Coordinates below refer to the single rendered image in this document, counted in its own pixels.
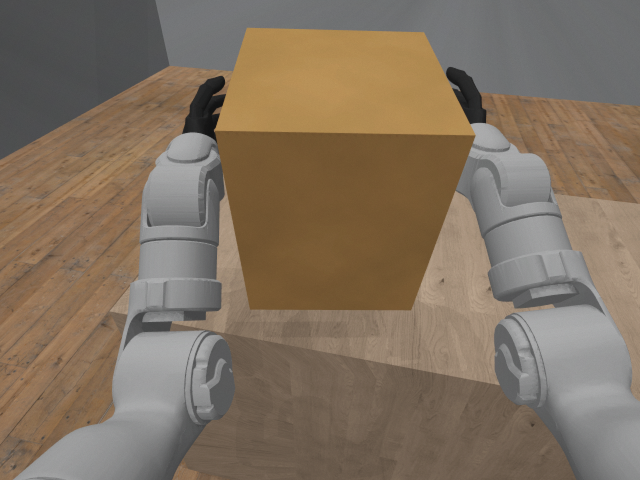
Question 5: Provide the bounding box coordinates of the carton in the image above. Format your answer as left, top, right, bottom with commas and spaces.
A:
215, 28, 476, 310

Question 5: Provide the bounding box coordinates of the robot left hand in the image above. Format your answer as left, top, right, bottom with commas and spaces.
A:
182, 76, 226, 143

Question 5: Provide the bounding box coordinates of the pedestal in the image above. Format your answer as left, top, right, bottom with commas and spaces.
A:
110, 175, 640, 480

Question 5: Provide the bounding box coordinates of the robot left upper arm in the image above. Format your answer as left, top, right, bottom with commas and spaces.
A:
13, 330, 235, 480

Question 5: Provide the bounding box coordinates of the robot right hand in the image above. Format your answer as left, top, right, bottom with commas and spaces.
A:
446, 67, 486, 124

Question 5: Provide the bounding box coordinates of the robot right upper arm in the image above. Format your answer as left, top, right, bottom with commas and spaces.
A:
494, 304, 640, 480

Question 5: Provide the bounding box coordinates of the robot left forearm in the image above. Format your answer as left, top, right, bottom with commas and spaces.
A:
112, 132, 225, 407

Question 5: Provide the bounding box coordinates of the robot right forearm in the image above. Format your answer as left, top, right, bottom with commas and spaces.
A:
455, 123, 632, 387

